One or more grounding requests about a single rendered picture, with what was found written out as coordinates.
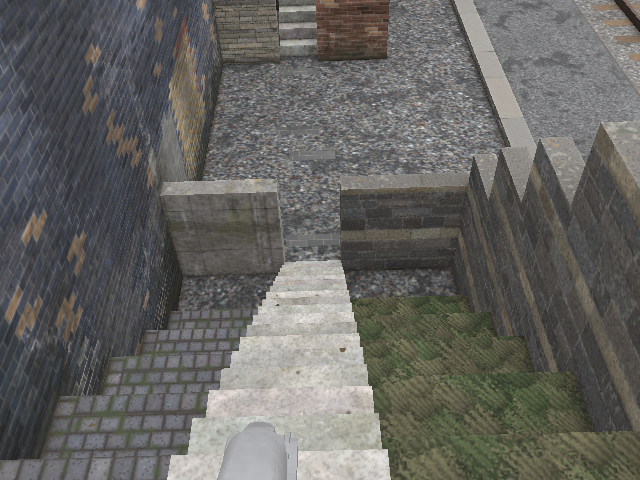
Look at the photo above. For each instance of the robot left thigh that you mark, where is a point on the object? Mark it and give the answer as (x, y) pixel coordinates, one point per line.
(259, 453)

